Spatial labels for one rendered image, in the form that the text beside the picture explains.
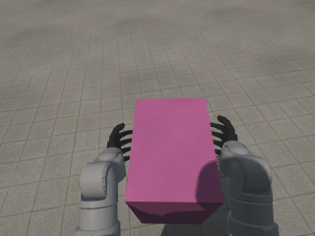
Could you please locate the robot right forearm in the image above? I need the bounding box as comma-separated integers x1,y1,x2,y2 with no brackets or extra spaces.
220,141,280,236

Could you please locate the right robot hand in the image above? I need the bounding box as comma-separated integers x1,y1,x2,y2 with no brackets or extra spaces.
210,115,238,156

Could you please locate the carton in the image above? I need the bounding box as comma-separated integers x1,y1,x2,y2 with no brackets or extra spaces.
125,97,223,225

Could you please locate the robot left forearm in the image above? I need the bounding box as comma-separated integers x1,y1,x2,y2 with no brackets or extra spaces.
75,147,126,236

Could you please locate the left robot hand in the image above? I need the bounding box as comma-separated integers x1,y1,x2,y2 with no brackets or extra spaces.
107,123,133,161

